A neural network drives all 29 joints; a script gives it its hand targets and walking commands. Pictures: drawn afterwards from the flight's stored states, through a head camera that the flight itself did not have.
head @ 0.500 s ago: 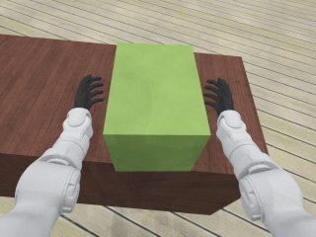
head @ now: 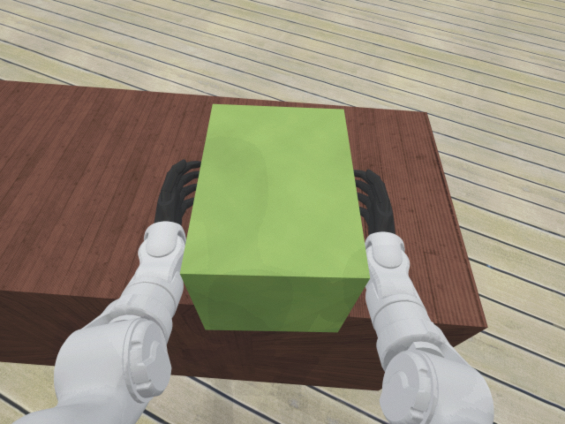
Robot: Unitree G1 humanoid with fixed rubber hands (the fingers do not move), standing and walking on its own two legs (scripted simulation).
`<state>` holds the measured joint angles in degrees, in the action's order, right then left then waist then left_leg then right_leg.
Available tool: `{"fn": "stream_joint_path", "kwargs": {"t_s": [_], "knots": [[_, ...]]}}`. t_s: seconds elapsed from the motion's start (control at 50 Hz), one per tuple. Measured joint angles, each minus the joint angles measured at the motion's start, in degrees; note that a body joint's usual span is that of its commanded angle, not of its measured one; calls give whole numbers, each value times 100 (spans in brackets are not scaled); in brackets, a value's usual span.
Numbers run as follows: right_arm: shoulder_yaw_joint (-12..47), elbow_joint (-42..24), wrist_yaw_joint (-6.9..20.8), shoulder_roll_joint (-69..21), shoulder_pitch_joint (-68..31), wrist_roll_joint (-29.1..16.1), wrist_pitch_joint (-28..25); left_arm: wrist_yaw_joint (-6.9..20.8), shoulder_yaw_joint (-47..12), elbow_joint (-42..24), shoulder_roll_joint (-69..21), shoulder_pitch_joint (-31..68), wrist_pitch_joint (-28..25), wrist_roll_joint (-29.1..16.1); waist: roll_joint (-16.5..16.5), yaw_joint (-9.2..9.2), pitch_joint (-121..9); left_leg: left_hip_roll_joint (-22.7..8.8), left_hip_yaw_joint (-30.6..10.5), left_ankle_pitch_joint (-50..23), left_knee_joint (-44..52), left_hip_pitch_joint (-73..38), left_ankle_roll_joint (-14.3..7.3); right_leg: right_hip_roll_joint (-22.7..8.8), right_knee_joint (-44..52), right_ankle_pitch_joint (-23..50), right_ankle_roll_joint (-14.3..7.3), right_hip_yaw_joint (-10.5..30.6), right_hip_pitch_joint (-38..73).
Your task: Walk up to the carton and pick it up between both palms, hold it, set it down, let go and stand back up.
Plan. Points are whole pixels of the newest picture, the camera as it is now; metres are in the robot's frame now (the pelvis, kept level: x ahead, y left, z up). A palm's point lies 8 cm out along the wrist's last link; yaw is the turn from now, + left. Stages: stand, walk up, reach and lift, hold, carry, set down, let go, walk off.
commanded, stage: reach and lift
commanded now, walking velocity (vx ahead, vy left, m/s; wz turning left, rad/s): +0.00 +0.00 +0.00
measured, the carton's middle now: (275, 218) +0.44 +0.00 +0.00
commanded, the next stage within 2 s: none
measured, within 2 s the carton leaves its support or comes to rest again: leaves its support in 1.44 s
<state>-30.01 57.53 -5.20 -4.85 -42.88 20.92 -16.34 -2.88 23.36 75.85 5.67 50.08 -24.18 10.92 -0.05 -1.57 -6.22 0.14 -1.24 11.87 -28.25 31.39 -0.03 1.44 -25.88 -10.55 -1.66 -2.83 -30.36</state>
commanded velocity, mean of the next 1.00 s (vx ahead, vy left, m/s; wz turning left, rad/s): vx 0.00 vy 0.00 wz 0.00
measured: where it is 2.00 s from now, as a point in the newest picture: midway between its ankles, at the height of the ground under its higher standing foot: outside the picture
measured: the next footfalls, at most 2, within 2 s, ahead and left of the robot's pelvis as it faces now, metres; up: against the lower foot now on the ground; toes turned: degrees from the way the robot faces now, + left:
none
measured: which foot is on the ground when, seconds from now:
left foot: down 0.00-1.00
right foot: down 0.00-1.00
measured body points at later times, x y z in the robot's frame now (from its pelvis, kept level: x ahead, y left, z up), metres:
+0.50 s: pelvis +0.02 +0.01 +0.01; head +0.09 +0.03 +0.45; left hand +0.44 +0.16 +0.04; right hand +0.42 -0.15 +0.04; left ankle +0.01 +0.11 -0.73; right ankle +0.01 -0.10 -0.73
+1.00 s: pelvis +0.02 +0.01 +0.01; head +0.09 +0.03 +0.46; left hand +0.44 +0.16 +0.04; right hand +0.42 -0.15 +0.04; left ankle +0.01 +0.11 -0.73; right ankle +0.01 -0.10 -0.73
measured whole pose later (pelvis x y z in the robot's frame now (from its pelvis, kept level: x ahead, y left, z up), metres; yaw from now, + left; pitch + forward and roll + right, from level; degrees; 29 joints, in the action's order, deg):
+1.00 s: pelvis +0.02 +0.01 +0.01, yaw -1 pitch +11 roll -1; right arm -32.3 55.5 -2.9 -4.9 -37.1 23.9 -19.8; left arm -2.7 26.1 59.9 -1.0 41.9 -16.4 20.1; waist -1.3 0.4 -3.2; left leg -0.1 -0.1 11.0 -21.6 21.6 -0.8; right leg 1.7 -16.0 -7.6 -0.9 -1.6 -19.4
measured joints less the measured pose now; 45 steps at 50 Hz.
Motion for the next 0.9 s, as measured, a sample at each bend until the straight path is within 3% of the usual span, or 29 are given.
{"fn": "stream_joint_path", "kwargs": {"t_s": [0.14,0.48,0.9], "knots": [[-242,-61,96,-80,254,385,-159,30,217,-331,-205,-339,108,282,12,105,152,2,95,9,262,-541,-43,0,291,37,52,100,526],[-370,-111,214,-29,486,416,-357,-4,301,-1364,-591,-690,666,914,-143,198,286,-41,122,-16,490,-874,-64,49,838,240,73,134,997],[-257,-204,247,-16,572,325,-341,10,288,-1595,-669,-816,772,940,-125,194,308,-23,123,-76,646,-985,-78,30,974,287,82,130,1103]]}}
